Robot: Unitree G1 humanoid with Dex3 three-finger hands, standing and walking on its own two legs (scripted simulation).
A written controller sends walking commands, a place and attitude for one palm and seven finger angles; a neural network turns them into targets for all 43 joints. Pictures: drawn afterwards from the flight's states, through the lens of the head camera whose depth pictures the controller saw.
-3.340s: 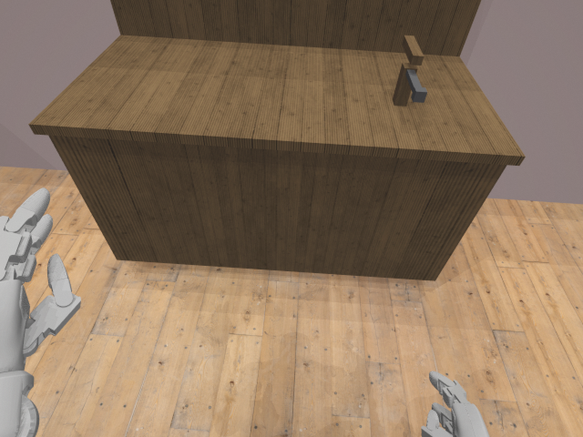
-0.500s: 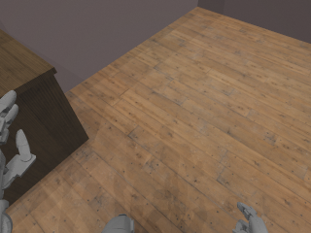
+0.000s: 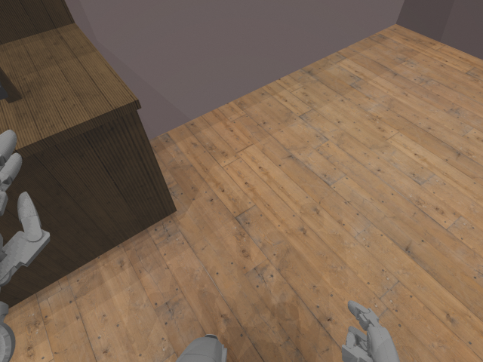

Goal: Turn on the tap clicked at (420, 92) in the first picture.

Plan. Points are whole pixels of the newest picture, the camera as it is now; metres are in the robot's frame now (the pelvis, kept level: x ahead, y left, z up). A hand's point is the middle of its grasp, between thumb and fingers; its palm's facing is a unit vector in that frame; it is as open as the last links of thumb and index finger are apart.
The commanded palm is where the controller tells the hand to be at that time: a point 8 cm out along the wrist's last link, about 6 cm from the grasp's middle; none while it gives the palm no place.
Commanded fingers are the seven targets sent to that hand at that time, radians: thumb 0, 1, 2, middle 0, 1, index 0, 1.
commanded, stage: turn to face it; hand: left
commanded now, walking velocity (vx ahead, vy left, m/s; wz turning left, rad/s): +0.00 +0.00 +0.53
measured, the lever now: out of the picture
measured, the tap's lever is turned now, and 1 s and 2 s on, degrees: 0 0 0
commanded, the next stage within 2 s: take the last steps up to it in 0.40 s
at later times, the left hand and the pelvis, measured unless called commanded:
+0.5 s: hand out of the picture +0.11 +0.25 +0.20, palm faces +0.58 -0.70 -0.41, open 7.4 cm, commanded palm +0.05 +0.28 +0.19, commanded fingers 0.00 0.90 0.90 -0.20 -0.30 -0.20 -0.30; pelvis -0.03 -0.03 +0.01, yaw +14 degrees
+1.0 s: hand out of the picture +0.04 +0.26 +0.20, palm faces +0.71 -0.61 -0.37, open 7.4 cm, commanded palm -0.02 +0.29 +0.19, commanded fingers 0.00 0.90 0.90 -0.20 -0.30 -0.20 -0.30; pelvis -0.07 -0.03 +0.01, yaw +21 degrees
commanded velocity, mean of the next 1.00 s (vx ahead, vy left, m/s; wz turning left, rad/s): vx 0.16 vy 0.05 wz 0.22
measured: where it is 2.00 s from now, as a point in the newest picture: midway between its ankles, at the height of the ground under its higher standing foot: outside the picture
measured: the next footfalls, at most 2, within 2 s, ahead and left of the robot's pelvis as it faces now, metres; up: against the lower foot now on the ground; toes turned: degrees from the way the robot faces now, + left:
left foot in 0.24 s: +0.02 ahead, +0.11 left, +0.00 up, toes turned +16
right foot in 0.58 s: +0.03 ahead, -0.14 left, +0.00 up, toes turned +9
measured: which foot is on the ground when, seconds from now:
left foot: up 0.00-0.22, down 0.24-0.58, up 0.60-0.98, down 1.00-1.00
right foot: down 0.00-0.24, up 0.26-0.56, down 0.58-1.00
